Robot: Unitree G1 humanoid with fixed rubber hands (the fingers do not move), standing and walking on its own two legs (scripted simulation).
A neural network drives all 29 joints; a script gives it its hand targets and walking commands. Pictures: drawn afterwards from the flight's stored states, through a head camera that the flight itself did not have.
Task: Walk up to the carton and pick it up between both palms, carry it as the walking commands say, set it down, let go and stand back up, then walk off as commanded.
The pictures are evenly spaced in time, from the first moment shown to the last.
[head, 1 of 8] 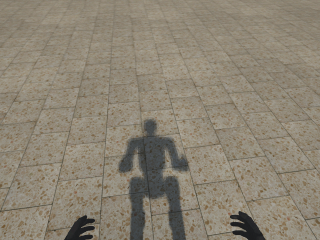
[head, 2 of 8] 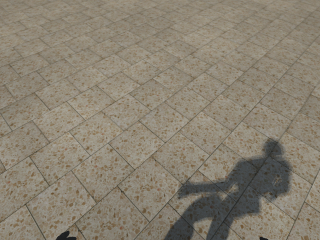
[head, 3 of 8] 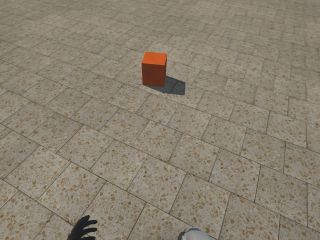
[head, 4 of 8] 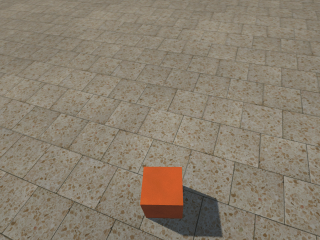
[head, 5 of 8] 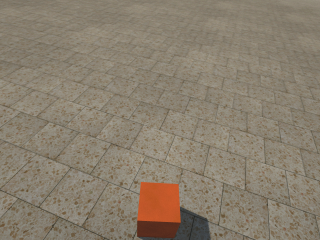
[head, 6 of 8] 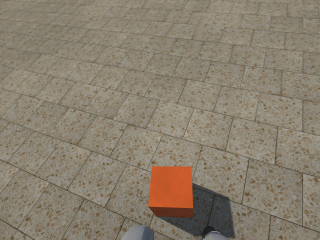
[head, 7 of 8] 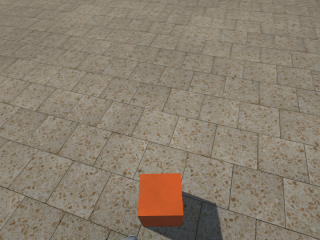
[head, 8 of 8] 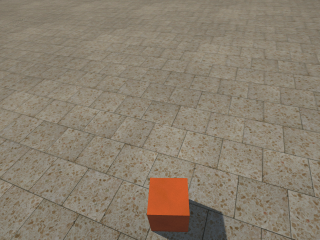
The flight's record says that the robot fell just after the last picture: no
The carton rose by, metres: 0.00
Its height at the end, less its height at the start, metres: +0.00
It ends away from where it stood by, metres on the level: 0.00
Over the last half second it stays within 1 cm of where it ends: yes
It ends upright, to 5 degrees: yes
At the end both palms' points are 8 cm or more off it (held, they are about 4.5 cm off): yes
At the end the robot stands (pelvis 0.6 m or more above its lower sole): yes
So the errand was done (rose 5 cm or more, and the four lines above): no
